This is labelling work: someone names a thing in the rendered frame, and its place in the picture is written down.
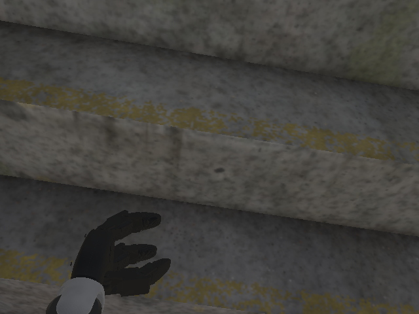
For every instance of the robot left forearm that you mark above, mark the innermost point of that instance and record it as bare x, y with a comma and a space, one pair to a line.
79, 295

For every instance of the left robot hand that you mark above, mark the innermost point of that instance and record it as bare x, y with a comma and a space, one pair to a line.
99, 259

